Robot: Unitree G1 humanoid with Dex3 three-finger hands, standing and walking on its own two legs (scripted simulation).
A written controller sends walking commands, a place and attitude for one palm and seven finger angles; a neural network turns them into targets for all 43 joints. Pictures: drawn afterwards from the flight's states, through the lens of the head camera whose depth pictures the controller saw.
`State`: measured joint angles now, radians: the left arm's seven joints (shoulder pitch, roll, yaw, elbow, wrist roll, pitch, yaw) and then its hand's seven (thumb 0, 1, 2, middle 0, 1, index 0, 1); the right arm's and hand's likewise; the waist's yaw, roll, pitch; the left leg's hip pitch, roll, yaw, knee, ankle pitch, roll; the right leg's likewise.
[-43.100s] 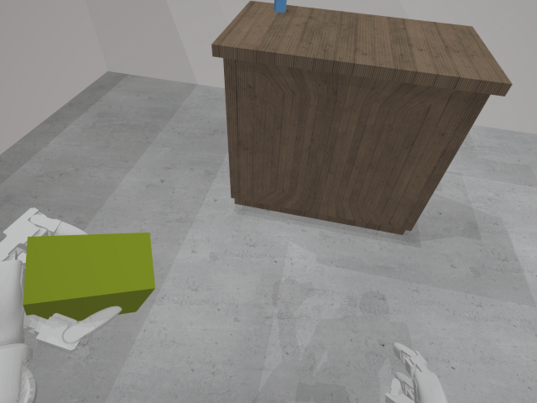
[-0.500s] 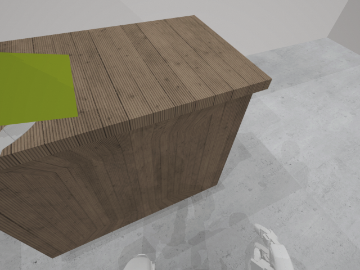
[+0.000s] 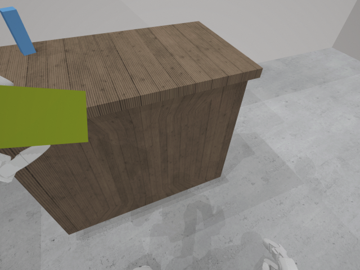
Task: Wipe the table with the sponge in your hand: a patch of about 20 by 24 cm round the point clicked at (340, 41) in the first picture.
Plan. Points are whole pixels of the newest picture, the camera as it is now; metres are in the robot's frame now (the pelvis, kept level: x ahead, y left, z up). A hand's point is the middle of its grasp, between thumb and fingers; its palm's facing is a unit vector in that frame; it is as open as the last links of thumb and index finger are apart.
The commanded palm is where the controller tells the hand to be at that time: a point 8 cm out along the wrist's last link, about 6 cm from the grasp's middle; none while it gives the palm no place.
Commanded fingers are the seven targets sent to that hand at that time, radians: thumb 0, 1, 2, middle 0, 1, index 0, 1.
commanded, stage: stop stepping back and stand still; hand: left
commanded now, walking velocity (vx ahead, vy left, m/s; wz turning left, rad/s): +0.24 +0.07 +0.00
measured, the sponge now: (44, 118) +0.25 +0.21 +0.28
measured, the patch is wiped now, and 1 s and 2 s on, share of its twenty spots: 1.00 1.00 1.00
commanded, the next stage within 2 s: stand and wait in 1.32 s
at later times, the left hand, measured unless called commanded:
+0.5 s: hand (21, 163) +0.17 +0.19 +0.29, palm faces +0.51 -0.78 -0.36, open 10.6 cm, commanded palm +0.10 +0.24 +0.31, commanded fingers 0.00 0.10 1.30 -1.20 -1.60 -1.20 -1.60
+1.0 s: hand out of the picture +0.17 +0.22 +0.29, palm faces +0.51 -0.78 -0.36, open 10.6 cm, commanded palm +0.12 +0.27 +0.31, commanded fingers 0.00 0.10 1.30 -1.20 -1.60 -1.20 -1.60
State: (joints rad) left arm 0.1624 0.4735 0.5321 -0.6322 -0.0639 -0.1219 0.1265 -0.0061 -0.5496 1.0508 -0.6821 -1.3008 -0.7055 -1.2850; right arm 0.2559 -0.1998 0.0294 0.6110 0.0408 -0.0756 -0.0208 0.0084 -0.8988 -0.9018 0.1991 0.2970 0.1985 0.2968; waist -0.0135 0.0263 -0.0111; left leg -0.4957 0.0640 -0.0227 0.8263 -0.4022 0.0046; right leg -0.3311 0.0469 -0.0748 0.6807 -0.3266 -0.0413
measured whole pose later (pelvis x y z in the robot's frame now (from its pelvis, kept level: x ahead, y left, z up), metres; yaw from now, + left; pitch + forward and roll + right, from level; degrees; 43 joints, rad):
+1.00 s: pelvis -0.03 -0.02 +0.02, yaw +1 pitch -1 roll -1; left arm 0.31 0.44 0.46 -0.64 -0.07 -0.15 0.16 -0.01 -0.55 1.05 -0.69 -1.30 -0.71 -1.29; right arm 0.19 -0.22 0.01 0.61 0.03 -0.08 -0.05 0.01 -0.90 -0.90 0.20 0.30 0.20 0.30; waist 0.00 0.02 0.01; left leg -0.24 0.05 0.01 0.53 -0.27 -0.02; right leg -0.26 0.01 -0.07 0.49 -0.21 -0.03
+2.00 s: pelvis -0.03 +0.00 +0.03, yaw +0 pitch +0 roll -1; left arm 0.31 0.41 0.46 -0.62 -0.07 -0.16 0.16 -0.01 -0.56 1.05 -0.68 -1.30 -0.71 -1.29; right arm 0.17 -0.21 0.02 0.62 0.03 -0.05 -0.05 0.01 -0.90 -0.90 0.20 0.30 0.20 0.30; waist 0.00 0.05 0.00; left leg -0.22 0.04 0.03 0.48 -0.25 -0.01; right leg -0.23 0.01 -0.04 0.42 -0.18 -0.01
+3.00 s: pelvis -0.02 +0.00 +0.03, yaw +1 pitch +0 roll -1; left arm 0.30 0.42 0.46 -0.63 -0.07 -0.15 0.16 -0.01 -0.56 1.05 -0.68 -1.30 -0.71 -1.29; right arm 0.16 -0.22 0.02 0.61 0.03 -0.05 -0.05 0.01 -0.90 -0.90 0.20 0.30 0.20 0.30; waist 0.01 0.04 0.02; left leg -0.22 0.04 0.03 0.48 -0.26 -0.01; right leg -0.23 0.01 -0.05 0.42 -0.19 -0.01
